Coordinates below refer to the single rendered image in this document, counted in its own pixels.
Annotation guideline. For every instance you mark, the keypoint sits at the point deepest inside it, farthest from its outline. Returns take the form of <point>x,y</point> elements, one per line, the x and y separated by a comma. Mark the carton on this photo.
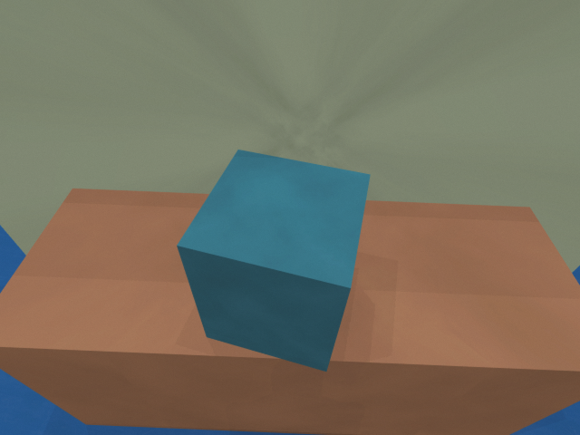
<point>270,255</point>

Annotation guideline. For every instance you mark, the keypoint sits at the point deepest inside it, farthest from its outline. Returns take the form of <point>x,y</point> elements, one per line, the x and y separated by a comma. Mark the pedestal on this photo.
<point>461,320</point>

